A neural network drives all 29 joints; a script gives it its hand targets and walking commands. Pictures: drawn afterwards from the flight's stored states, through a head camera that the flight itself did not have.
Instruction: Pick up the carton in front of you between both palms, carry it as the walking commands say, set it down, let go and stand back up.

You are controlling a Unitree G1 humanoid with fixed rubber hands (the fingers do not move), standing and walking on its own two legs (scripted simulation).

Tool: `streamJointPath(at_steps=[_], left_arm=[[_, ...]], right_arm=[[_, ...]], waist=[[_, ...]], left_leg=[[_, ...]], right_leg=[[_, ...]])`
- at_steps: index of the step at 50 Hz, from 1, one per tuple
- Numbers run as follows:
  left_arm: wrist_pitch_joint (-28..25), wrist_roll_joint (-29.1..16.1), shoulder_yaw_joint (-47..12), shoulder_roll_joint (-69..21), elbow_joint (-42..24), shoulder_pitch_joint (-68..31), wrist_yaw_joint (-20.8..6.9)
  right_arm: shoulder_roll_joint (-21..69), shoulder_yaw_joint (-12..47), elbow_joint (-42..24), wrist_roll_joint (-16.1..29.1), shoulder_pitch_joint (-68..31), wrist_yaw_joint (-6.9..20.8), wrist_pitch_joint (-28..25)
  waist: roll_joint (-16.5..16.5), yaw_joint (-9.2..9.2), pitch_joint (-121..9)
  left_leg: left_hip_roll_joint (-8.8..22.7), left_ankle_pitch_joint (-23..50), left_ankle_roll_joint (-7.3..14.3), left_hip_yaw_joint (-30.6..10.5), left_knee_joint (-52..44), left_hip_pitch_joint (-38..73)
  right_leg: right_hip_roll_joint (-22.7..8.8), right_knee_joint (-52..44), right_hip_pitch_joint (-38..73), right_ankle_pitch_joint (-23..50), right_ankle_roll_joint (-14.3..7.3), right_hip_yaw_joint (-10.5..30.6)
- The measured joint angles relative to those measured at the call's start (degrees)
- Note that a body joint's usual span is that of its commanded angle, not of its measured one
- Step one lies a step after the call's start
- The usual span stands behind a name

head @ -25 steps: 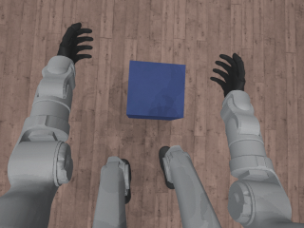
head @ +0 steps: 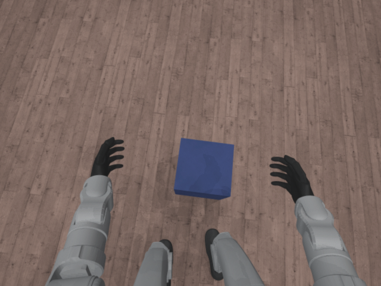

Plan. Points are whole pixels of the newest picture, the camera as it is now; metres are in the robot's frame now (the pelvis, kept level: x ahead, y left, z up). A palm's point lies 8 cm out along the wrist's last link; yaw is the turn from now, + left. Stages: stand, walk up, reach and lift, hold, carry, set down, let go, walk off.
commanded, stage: let go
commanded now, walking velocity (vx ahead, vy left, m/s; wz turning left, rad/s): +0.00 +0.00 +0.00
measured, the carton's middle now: (202, 171) +0.42 -0.09 -0.59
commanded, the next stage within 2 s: stand in 0.96 s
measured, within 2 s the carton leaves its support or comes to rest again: neither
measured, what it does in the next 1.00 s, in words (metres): rises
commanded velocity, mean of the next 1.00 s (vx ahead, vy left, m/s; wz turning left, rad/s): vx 0.00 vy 0.00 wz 0.00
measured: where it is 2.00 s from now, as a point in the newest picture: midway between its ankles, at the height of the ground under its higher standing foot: (190, 268)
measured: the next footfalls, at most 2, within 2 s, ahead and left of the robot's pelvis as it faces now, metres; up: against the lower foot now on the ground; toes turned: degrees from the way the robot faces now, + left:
none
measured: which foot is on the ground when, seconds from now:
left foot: down 0.00-1.00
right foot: down 0.00-1.00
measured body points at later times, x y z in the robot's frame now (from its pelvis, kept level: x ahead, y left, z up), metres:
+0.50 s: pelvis +0.06 +0.00 +0.06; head +0.11 +0.00 +0.51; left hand +0.26 +0.22 -0.02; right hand +0.22 -0.24 -0.01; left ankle +0.01 +0.11 -0.68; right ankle +0.04 -0.12 -0.68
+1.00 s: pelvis +0.04 +0.00 +0.06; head +0.04 -0.01 +0.51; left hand +0.22 +0.23 -0.02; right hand +0.21 -0.25 -0.01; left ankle +0.01 +0.11 -0.68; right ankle +0.04 -0.12 -0.68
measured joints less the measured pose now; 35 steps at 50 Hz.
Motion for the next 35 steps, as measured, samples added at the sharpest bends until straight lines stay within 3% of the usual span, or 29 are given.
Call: streamJointPath(at_steps=[6, 17, 28, 35], left_arm=[[-2.3, -1.73, -2.44, 0.59, -2.22, 10.14, -0.58], [-4.94, -2.88, -5.37, 1.27, -4.86, 26.55, -2.55], [-2.23, -5.06, -8.01, 2.4, -9.94, 37.35, -5.93], [0.82, -5.61, -8.93, 2.71, -11.75, 38.77, -7.34]], right_arm=[[-2.14, 3.82, -1.78, 1.81, 9.59, 1.12, -1.49], [-2.7, 8.16, -5.66, 3.48, 25.43, 0.13, -2.94], [-4.41, 7.45, -4.05, 2.38, 27.69, 0.1, -0.29], [-4.29, 6.82, -4.02, 0.91, 26.87, 0.0, 2.73]], waist=[[-1.06, 0.5, 1.72], [-1.82, 1.2, 2.96], [0.68, 4.84, 6.38], [1.43, 5.94, 8.61]], left_leg=[[0.78, 0.03, -0.16, -0.2, -6.39, 13.48], [1.91, 1.81, 0.0, 0.4, -19.41, 36.17], [1.78, 3.62, 0.83, 1.0, -26.8, 52.01], [1.37, 3.51, 1.06, 0.55, -26.68, 56.48]], right_leg=[[0.49, -5.92, 13.16, -0.05, -0.52, 0.05], [1.05, -18.15, 35.21, 1.63, -0.74, 1.15], [0.58, -25.64, 51.01, 3.51, -0.23, 2.0], [0.16, -25.37, 55.59, 3.09, -0.06, 1.56]])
